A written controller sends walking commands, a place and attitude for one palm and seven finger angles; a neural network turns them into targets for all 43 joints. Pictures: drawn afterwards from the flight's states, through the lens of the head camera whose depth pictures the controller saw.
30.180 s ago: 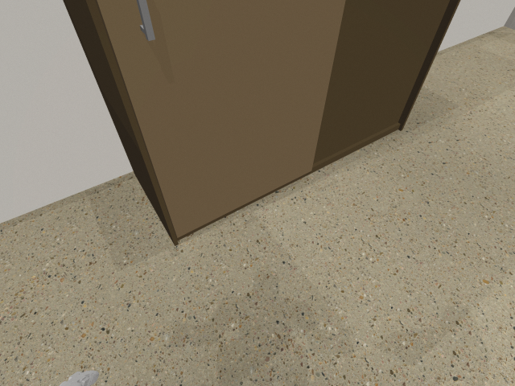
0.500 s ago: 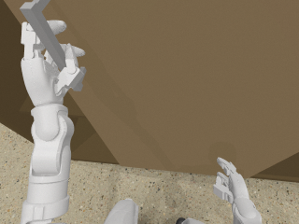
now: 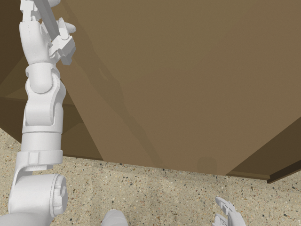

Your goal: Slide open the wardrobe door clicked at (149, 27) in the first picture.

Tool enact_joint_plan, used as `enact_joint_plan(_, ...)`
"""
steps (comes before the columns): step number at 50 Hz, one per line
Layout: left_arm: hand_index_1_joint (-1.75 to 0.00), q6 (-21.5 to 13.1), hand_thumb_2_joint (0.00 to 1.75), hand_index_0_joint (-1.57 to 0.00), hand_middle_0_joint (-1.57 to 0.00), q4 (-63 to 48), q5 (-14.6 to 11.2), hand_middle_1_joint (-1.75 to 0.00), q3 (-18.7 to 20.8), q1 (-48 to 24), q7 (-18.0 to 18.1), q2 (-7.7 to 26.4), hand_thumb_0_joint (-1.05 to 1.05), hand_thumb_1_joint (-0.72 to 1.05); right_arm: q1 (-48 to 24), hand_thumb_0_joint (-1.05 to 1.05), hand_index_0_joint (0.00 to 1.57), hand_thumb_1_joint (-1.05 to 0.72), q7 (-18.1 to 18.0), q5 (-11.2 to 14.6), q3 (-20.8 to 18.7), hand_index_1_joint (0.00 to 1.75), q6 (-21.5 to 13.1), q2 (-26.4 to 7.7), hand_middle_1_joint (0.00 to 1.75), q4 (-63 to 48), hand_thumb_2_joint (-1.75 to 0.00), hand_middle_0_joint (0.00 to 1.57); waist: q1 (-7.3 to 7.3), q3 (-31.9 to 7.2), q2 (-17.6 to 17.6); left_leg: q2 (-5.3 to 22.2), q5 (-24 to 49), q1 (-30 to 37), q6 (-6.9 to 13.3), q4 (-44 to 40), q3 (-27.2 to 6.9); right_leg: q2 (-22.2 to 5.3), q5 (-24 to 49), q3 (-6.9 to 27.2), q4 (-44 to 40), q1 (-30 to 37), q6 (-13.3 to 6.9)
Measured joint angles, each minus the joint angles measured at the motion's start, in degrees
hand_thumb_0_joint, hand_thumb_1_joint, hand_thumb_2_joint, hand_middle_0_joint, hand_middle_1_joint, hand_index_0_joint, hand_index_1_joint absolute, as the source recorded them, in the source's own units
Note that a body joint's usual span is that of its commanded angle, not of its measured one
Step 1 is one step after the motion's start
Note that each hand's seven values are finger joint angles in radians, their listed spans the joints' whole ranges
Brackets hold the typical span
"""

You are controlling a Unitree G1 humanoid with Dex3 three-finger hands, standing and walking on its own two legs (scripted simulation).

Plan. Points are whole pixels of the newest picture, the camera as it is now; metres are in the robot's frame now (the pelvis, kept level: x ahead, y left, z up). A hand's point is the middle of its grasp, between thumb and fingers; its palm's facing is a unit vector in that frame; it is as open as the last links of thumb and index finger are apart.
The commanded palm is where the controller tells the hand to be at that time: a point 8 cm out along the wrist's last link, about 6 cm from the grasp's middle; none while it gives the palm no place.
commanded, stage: step sideways, sliding the door along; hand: left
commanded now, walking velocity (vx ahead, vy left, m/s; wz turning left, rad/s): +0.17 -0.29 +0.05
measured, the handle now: (56, 22) +0.44 +0.29 +0.25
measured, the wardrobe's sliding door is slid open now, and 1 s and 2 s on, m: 0.46 0.46 0.46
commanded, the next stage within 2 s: stop walking and hold the door there in 0.12 s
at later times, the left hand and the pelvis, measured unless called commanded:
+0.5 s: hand (68, 39) +0.41 +0.25 +0.24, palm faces +0.66 -0.70 -0.25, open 6.8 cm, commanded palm +0.36 +0.28 +0.21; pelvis +0.03 -0.11 -0.01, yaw +1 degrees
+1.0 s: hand (66, 38) +0.41 +0.26 +0.24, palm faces +0.60 -0.78 -0.18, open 6.5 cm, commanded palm +0.36 +0.29 +0.21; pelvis +0.00 -0.09 +0.01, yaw -4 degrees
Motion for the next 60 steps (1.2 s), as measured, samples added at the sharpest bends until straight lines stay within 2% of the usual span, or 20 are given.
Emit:
enact_joint_plan(1,-1.28,0.6,0.86,-0.13,-0.46,1.8,-0.2,-1.40,0.8,-1.7,0.3,0.9,0.00,0.82,-0.5,0.01,0.20,-0.90,0.0,0.3,0.3,0.30,-0.2,-0.3,0.30,0.1,-0.90,0.20,-0.06,-0.1,-0.4,-0.2,-0.6,-1.5,0.1,2.0,-0.7,-0.1,1.2,-0.4,-2.7,1.4,0.1)
enact_joint_plan(3,-1.27,0.6,0.86,-0.10,-0.46,4.2,-0.5,-1.40,2.7,-2.6,1.4,1.4,-0.01,0.82,-2.7,0.01,0.20,-0.90,-0.6,0.7,-0.1,0.30,-0.1,-2.5,0.30,1.5,-0.90,0.21,-2.03,0.9,2.5,-0.7,-5.1,-4.3,3.1,7.4,-3.6,0.8,-0.6,-2.6,-0.9,1.2,0.0)
enact_joint_plan(6,-1.27,0.7,0.86,-0.07,-0.43,5.0,-1.0,-1.40,2.9,-2.7,1.9,1.2,-0.01,0.82,-3.9,0.01,0.20,-0.90,-2.3,0.6,-1.3,0.30,0.9,-4.6,0.29,3.2,-0.90,0.20,-2.75,0.8,0.9,-7.4,-15.9,-5.9,5.5,15.4,-0.9,-1.9,-2.8,-3.4,1.7,-0.1,-0.6)
enact_joint_plan(7,-1.27,0.8,0.86,-0.07,-0.42,4.5,-0.9,-1.40,2.6,-2.6,2.1,1.2,-0.01,0.83,-3.9,0.01,0.20,-0.90,-2.8,0.5,-1.6,0.30,1.1,-5.2,0.29,3.4,-0.90,0.20,-2.63,0.6,0.1,-9.0,-13.9,-4.3,5.9,11.5,1.3,-2.6,-3.1,-3.4,3.1,-0.9,-1.0)
enact_joint_plan(8,-1.26,0.9,0.86,-0.07,-0.42,3.9,-1.1,-1.40,2.4,-2.4,2.2,1.1,-0.01,0.83,-3.6,0.01,0.20,-0.90,-2.9,0.4,-1.9,0.30,1.3,-6.1,0.29,3.0,-0.90,0.20,-2.26,0.1,0.4,-9.3,-4.7,-2.1,6.9,5.6,2.6,-2.5,-2.9,-3.4,6.3,-2.8,-1.2)
enact_joint_plan(9,-1.25,0.8,0.87,-0.07,-0.42,3.4,-1.5,-1.40,2.4,-2.5,2.1,1.6,-0.01,0.83,-4.0,0.01,0.20,-0.90,-2.9,0.2,-2.7,0.30,1.3,-6.4,0.29,2.7,-0.90,0.20,-1.76,0.7,0.5,-8.7,0.0,-1.7,6.7,4.7,2.8,-1.8,-5.4,-2.2,12.0,-5.4,-1.2)
enact_joint_plan(12,-1.22,0.3,0.87,-0.07,-0.41,2.9,-1.4,-1.40,3.3,-3.3,1.0,2.9,-0.01,0.83,-5.2,0.01,0.20,-0.91,-1.0,0.2,-3.9,0.30,1.4,-5.5,0.29,2.2,-0.90,0.20,-0.32,3.2,-0.9,-6.8,-4.1,0.3,4.8,5.2,3.2,0.9,-11.4,2.1,25.6,-11.2,-1.5)
enact_joint_plan(14,-1.21,-3.1,0.87,-0.08,-0.41,4.6,-0.4,-1.40,5.6,-1.1,-1.7,6.1,-0.03,0.80,-6.7,0.01,0.20,-0.91,-0.7,-0.3,-3.0,0.30,2.0,-4.7,0.29,1.8,-0.90,0.20,-1.30,3.3,-1.0,-5.2,-4.4,1.4,3.8,3.3,2.9,1.8,-11.4,2.4,28.8,-14.3,-0.8)
enact_joint_plan(20,-1.22,-4.1,0.85,-0.11,-0.44,11.5,0.7,-1.40,9.7,2.2,-4.1,13.6,-0.06,0.74,-4.3,0.01,0.20,-0.90,-0.9,0.2,-1.2,0.30,0.3,-4.4,0.29,-1.7,-0.90,0.20,-1.49,1.5,1.2,-1.1,-4.3,3.1,0.3,2.1,2.4,1.1,0.2,-0.4,8.5,-10.9,0.3)
enact_joint_plan(22,-1.22,-3.8,0.85,-0.11,-0.44,15.0,1.6,-1.40,11.6,2.4,-4.4,16.2,-0.07,0.73,-3.8,0.01,0.20,-0.90,-1.2,0.5,-0.4,0.30,-0.3,-4.9,0.29,-1.7,-0.90,0.20,-2.55,0.5,0.8,-1.4,-7.6,1.3,1.7,7.1,1.4,0.5,6.2,-0.6,2.8,-8.7,-0.6)
enact_joint_plan(24,-1.22,-4.6,0.85,-0.12,-0.45,17.5,2.3,-1.40,14.9,4.0,-4.2,16.9,-0.08,0.72,-5.4,0.01,0.20,-0.90,-2.2,0.3,-0.6,0.30,-0.1,-6.7,0.29,-0.2,-0.90,0.21,-4.77,1.0,2.7,-4.8,-16.0,-1.8,3.7,15.7,-2.6,0.4,4.0,-1.1,5.6,-9.4,-2.4)
enact_joint_plan(27,-1.24,-5.0,0.85,-0.16,-0.45,19.8,2.5,-1.40,18.2,5.7,-4.3,16.6,-0.08,0.69,-6.3,0.01,0.20,-0.90,-3.7,0.5,-1.4,0.30,-0.5,-8.7,0.29,2.2,-0.90,0.20,-5.59,0.8,2.2,-12.7,-20.3,-5.0,4.6,25.9,-3.2,-1.2,3.4,0.6,4.9,-9.6,-3.0)
enact_joint_plan(30,-1.26,-6.4,0.85,-0.20,-0.46,22.5,3.4,-1.40,19.8,6.2,-4.7,16.5,-0.08,0.67,-5.6,0.01,0.20,-0.91,-4.3,0.2,-1.7,0.30,-0.4,-9.9,0.29,3.5,-0.90,0.20,-6.53,-0.6,0.8,-17.1,-20.1,-5.1,4.9,24.2,-0.8,-2.4,5.2,1.4,2.0,-8.9,-2.7)
enact_joint_plan(33,-1.27,-7.1,0.86,-0.24,-0.46,24.4,3.9,-1.40,19.4,5.5,-4.7,16.5,-0.07,0.65,-4.1,0.01,0.20,-0.91,-4.5,0.0,-1.8,0.30,0.0,-10.5,0.29,3.9,-0.90,0.20,-7.08,-2.6,-1.0,-18.9,-18.7,-3.0,5.2,17.5,1.0,-2.9,6.8,1.6,-0.6,-8.3,-2.5)
enact_joint_plan(38,-1.29,-7.8,0.87,-0.26,-0.46,25.1,4.2,-1.40,16.4,3.9,-4.3,16.1,-0.06,0.65,-1.2,0.01,0.20,-0.91,-4.5,0.0,-2.3,0.30,1.1,-11.4,0.29,3.0,-0.90,0.20,-7.89,-6.1,-1.9,-17.1,-5.0,4.7,6.5,-1.7,1.8,-1.6,8.0,0.8,-1.6,-8.8,-1.8)
enact_joint_plan(42,-1.27,-8.9,0.85,-0.23,-0.46,25.2,4.1,-1.40,14.4,4.5,-3.7,16.5,-0.06,0.68,0.3,0.01,0.20,-0.91,-4.5,0.1,-2.3,0.30,1.7,-9.6,0.29,2.1,-0.90,0.20,-7.19,-7.1,-3.2,-16.3,-4.6,5.0,9.7,-1.9,4.0,-0.5,0.2,2.1,2.7,-9.7,-1.8)
enact_joint_plan(46,-1.28,-8.7,0.82,-0.22,-0.46,26.0,3.9,-1.40,14.1,5.3,-3.7,17.5,-0.06,0.69,2.6,0.01,0.20,-0.91,-4.1,-0.1,-1.1,0.30,0.7,-7.2,0.29,1.4,-0.90,0.20,-7.32,-8.3,-2.3,-14.5,-3.6,4.4,9.7,-3.3,4.6,1.1,-2.4,1.6,5.7,-8.0,-1.5)
enact_joint_plan(51,-1.27,-7.8,0.80,-0.20,-0.46,28.2,4.0,-1.40,15.2,4.5,-3.7,20.4,-0.06,0.71,3.7,0.01,0.20,-0.90,-3.5,-0.5,1.2,0.30,0.7,-5.1,0.29,1.6,-0.90,0.20,-7.23,-8.4,-2.6,-13.7,-3.3,1.8,9.1,-1.8,6.4,1.0,4.1,1.0,-5.2,-1.5,-1.7)
enact_joint_plan(56,-1.28,-8.9,0.79,-0.21,-0.46,33.7,4.8,-1.40,18.3,2.5,-4.6,22.5,-0.06,0.71,2.8,0.01,0.20,-0.90,-4.1,-0.2,1.2,0.30,2.2,-5.8,0.30,2.6,-0.89,0.21,-9.18,-6.5,0.1,-12.3,-3.0,-0.1,8.3,-0.2,5.4,2.5,4.5,1.1,-5.0,-3.0,-2.4)
enact_joint_plan(60,-1.28,-9.4,0.79,-0.24,-0.46,38.6,4.8,-1.40,18.3,0.2,-5.5,23.7,-0.04,0.71,3.9,0.01,0.21,-0.90,-5.2,-0.2,0.7,0.30,2.8,-7.3,0.30,4.0,-0.89,0.21,-10.25,-7.3,-0.8,-13.2,-1.7,0.4,9.6,-1.2,6.1,1.7,4.6,1.9,-4.0,-3.7,-1.9)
